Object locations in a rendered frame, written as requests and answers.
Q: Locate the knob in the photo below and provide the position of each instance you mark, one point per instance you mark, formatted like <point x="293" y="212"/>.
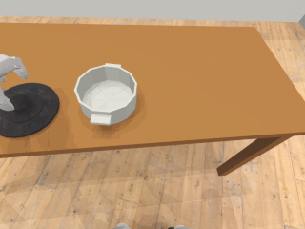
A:
<point x="21" y="103"/>

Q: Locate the table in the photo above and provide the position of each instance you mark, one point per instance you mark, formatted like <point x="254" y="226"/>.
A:
<point x="195" y="84"/>

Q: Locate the lid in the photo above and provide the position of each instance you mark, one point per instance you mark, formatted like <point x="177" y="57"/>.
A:
<point x="43" y="109"/>

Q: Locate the pot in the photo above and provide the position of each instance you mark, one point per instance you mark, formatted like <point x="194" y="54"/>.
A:
<point x="106" y="94"/>

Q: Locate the left robot hand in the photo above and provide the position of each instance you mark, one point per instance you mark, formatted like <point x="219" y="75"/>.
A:
<point x="8" y="65"/>

